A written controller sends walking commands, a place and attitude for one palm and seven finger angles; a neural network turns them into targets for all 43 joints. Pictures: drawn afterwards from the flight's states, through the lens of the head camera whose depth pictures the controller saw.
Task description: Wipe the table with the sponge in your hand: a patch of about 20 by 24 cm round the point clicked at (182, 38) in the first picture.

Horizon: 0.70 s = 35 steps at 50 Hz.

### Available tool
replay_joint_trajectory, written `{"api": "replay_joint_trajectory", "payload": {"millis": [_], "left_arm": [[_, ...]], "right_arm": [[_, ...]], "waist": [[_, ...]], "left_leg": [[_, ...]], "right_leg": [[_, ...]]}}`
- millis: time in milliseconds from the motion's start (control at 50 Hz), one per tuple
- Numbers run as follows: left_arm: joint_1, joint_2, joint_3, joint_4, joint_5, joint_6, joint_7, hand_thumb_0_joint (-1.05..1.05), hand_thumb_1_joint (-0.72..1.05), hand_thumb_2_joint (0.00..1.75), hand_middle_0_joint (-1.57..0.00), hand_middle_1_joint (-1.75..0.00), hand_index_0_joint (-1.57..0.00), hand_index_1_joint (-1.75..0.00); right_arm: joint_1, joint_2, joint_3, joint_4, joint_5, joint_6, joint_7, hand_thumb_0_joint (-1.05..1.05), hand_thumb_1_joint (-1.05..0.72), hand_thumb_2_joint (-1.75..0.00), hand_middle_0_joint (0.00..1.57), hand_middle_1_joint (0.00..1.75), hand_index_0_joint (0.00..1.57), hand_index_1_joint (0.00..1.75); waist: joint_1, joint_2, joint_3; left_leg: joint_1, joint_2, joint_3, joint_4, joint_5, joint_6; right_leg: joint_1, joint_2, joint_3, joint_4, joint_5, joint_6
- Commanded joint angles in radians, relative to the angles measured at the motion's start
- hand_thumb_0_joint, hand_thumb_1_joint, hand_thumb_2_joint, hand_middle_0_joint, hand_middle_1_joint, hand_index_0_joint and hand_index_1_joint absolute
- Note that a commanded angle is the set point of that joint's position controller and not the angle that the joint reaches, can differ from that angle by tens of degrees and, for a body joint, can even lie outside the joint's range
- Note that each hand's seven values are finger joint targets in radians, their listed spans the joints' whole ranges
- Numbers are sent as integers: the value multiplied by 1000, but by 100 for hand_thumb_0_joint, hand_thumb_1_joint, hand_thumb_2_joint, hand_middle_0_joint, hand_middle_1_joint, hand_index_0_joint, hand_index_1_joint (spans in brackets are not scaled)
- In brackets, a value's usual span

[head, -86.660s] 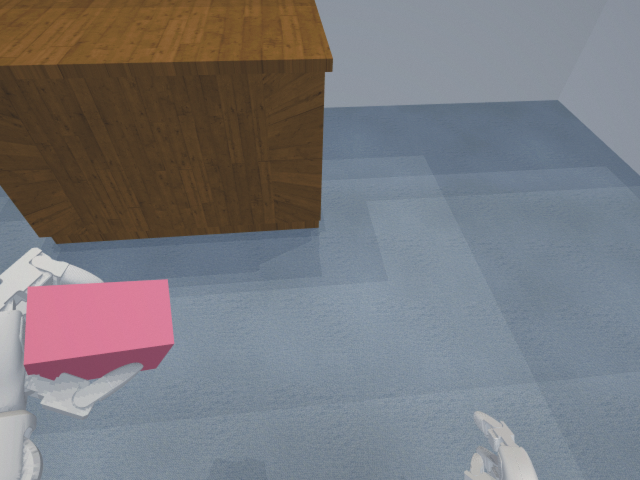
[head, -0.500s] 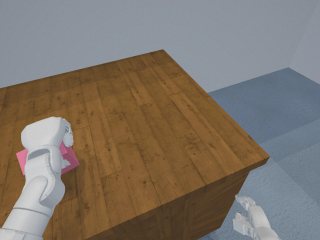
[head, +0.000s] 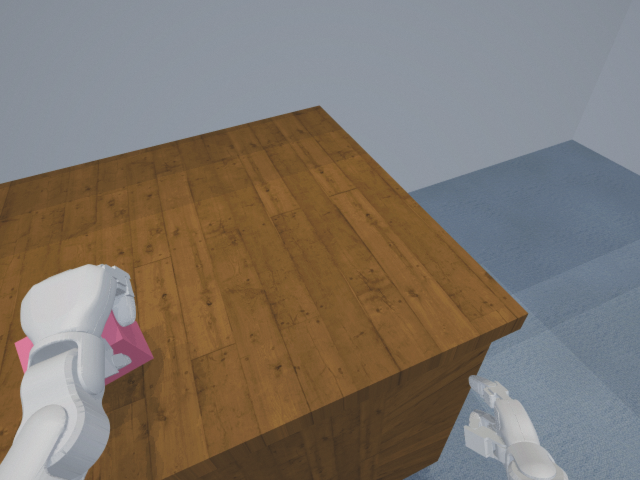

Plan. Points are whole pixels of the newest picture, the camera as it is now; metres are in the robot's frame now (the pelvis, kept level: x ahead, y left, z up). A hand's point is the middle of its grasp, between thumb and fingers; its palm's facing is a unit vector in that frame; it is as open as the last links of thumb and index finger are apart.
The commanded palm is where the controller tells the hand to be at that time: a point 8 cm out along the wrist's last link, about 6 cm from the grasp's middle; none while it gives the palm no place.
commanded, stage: wipe back along the first lane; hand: left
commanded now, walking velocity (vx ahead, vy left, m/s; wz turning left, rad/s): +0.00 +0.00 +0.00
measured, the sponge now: (97, 354) +0.23 +0.33 +0.05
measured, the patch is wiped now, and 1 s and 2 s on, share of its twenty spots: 1.00 1.00 1.00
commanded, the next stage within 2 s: lift the sponge slowly off the table in 0.30 s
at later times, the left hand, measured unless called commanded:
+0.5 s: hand (101, 359) +0.20 +0.27 +0.11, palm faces +0.17 -0.13 -0.98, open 7.3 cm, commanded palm +0.15 +0.25 +0.15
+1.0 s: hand (107, 364) +0.19 +0.25 +0.12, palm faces +0.17 -0.17 -0.97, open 7.4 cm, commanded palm +0.15 +0.25 +0.18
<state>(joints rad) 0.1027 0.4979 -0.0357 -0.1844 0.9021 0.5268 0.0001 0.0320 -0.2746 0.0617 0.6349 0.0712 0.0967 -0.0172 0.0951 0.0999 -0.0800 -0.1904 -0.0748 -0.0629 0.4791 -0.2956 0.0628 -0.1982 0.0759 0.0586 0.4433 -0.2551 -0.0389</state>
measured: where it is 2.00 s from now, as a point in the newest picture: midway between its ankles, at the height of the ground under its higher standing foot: outside the picture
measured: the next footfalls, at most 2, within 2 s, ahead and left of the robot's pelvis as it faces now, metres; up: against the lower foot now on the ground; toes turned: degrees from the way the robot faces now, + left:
none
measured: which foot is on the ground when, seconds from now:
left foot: down 0.00-1.00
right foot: down 0.00-1.00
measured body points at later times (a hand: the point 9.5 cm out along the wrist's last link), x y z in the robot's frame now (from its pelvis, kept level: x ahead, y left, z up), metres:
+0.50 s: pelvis -0.02 +0.00 +0.00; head -0.05 -0.04 +0.45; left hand +0.19 +0.28 +0.16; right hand +0.23 -0.19 -0.07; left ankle -0.03 +0.08 -0.74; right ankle -0.02 -0.10 -0.74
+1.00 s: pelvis -0.02 -0.02 +0.00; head -0.06 -0.06 +0.45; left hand +0.17 +0.26 +0.17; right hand +0.24 -0.20 -0.06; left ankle -0.03 +0.08 -0.74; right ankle -0.02 -0.10 -0.74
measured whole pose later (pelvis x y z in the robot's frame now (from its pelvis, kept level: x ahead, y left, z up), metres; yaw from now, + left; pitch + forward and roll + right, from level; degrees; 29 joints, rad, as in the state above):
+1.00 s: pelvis -0.02 -0.02 +0.00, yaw +0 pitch -4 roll +0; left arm 0.20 0.46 -0.10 -0.37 0.86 0.59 0.00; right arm 0.00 -0.25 0.07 0.64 0.06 0.09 -0.03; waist 0.13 0.11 -0.04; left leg -0.13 -0.06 -0.06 0.46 -0.26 0.04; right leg -0.15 0.09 0.06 0.44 -0.23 -0.06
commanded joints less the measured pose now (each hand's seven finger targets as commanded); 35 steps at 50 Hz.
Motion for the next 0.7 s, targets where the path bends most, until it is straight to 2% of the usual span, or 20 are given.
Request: {"api": "replay_joint_trajectory", "payload": {"millis": [0,20,60,80,120,180,220,240,260,340,360,420,440,500,540,580,620,640,660,680], "left_arm": [[45,116,67,-127,-44,22,-20,0,10,130,-120,-160,-120,-160],[28,132,74,-154,-39,25,-19,0,10,130,-120,-160,-120,-160],[45,71,26,-169,-39,33,-16,0,10,130,-120,-160,-120,-160],[44,85,39,-164,-39,36,-13,0,10,130,-120,-160,-120,-160],[50,104,55,-201,-40,41,-7,0,10,130,-120,-160,-120,-160],[95,52,21,-204,-45,46,-1,0,10,130,-120,-160,-120,-160],[69,60,18,-243,-38,48,4,0,10,130,-120,-160,-120,-160],[52,58,16,-238,-32,51,9,0,10,130,-120,-160,-120,-160],[72,15,-18,-226,-36,52,10,0,10,130,-120,-160,-120,-160],[34,-5,-46,-258,-25,50,21,0,10,130,-120,-160,-120,-160],[87,-22,-57,-235,-27,51,23,0,10,130,-120,-160,-120,-160],[62,27,-18,-291,-26,49,27,0,10,130,-120,-160,-120,-160],[18,14,-36,-312,-20,50,32,0,10,130,-120,-160,-120,-160],[22,3,-50,-290,-22,54,31,0,10,130,-120,-160,-120,-160],[-41,13,-48,-337,-15,49,37,0,10,130,-120,-160,-120,-160],[1,19,-38,-300,-19,51,36,0,10,130,-120,-160,-120,-160],[-41,86,17,-332,-11,52,38,0,10,130,-120,-160,-120,-160],[-58,57,-12,-364,-9,48,37,0,10,130,-120,-160,-120,-160],[-3,72,11,-334,-11,51,39,0,10,130,-120,-160,-120,-160],[12,57,0,-348,-17,50,35,0,10,130,-120,-160,-120,-160]], "right_arm": [[-223,-90,-32,-185,3,-53,4,0,-90,-90,20,30,20,30],[-240,-96,-31,-187,2,-54,3,0,-90,-90,20,30,20,30],[-237,-84,-31,-194,4,-52,5,0,-90,-90,20,30,20,30],[-232,-90,-31,-189,3,-50,5,0,-90,-90,20,30,20,30],[-247,-91,-32,-193,3,-48,5,0,-90,-90,20,30,20,30],[-246,-83,-31,-198,4,-44,8,0,-90,-90,20,30,20,30],[-260,-86,-33,-203,3,-43,4,0,-90,-90,20,30,20,30],[-249,-83,-31,-203,4,-42,4,0,-90,-90,20,30,20,30],[-256,-78,-31,-204,6,-43,5,0,-90,-90,20,30,20,30],[-254,-77,-35,-212,6,-47,5,0,-90,-90,20,30,20,30],[-258,-74,-36,-207,6,-48,9,0,-90,-90,20,30,20,30],[-273,-81,-39,-208,3,-42,7,0,-90,-90,20,30,20,30],[-268,-74,-36,-215,2,-45,7,0,-90,-90,20,30,20,30],[-274,-75,-35,-203,2,-44,5,0,-90,-90,20,30,20,30],[-275,-68,-35,-214,2,-57,1,0,-90,-90,20,30,20,30],[-277,-69,-34,-200,-1,-55,2,0,-90,-90,20,30,20,30],[-284,-76,-34,-198,-2,-52,-3,0,-90,-90,20,30,20,30],[-288,-65,-31,-213,-3,-58,-1,0,-90,-90,20,30,20,30],[-286,-65,-33,-200,-5,-59,1,0,-90,-90,20,30,20,30],[-290,-68,-33,-199,-6,-55,3,0,-90,-90,20,30,20,30]], "waist": [[29,-120,-129],[28,-117,-120],[23,-107,-105],[22,-121,-101],[27,-93,-89],[29,-113,-79],[26,-93,-78],[24,-84,-84],[20,-93,-59],[19,-94,-75],[21,-97,-65],[24,-106,-85],[22,-95,-106],[20,-90,-52],[21,-60,-80],[26,-93,-56],[28,-81,-71],[32,-79,-102],[39,-80,-94],[36,-78,-95]], "left_leg": [[-1,51,-44,-30,373,-12],[-2,51,-51,-32,364,-10],[0,55,-47,-35,354,-11],[-3,57,-51,-36,349,-11],[-3,60,-55,-45,322,-10],[-6,63,-54,-49,310,-11],[-1,65,-59,-58,276,-9],[-4,67,-58,-59,277,-9],[-7,70,-61,-64,268,-12],[-4,75,-68,-73,232,-7],[-5,74,-65,-70,243,-8],[-2,75,-70,-75,235,-6],[0,71,-63,-71,243,-5],[2,76,-69,-84,227,-9],[9,75,-70,-84,215,-4],[8,73,-72,-89,226,-7],[13,72,-75,-91,218,-5],[19,63,-66,-80,246,-3],[23,64,-66,-78,271,-6],[26,64,-65,-78,282,-8]], "right_leg": [[131,-56,33,-11,408,-36],[120,-50,53,-11,398,-43],[101,-52,31,-15,358,-37],[95,-49,31,-18,352,-39],[88,-42,47,-21,313,-44],[80,-45,23,-26,279,-39],[68,-35,41,-29,233,-44],[66,-38,25,-28,217,-44],[51,-36,19,-32,196,-42],[44,-29,10,-31,145,-44],[47,-28,13,-30,158,-45],[69,-25,38,-28,171,-48],[76,-31,21,-23,172,-45],[51,-27,19,-37,143,-46],[59,-24,22,-29,124,-49],[63,-25,24,-40,135,-48],[76,-19,57,-42,132,-57],[95,-29,42,-34,160,-52],[100,-29,45,-34,185,-54],[106,-30,43,-37,199,-52]]}}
